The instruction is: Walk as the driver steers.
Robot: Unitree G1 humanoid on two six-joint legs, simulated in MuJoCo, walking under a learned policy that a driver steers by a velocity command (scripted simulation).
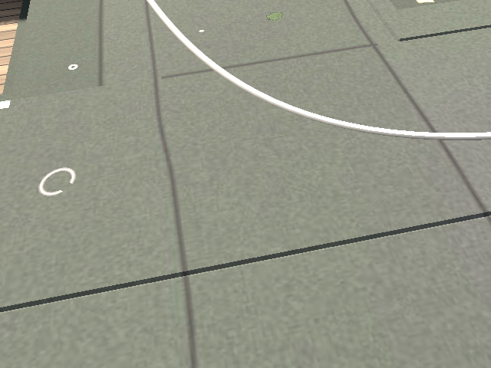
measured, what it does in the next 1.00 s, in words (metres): walks ahead, turning left: left foot, then right foot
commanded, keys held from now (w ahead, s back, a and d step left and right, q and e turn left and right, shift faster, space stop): w+q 0.34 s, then no key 0.66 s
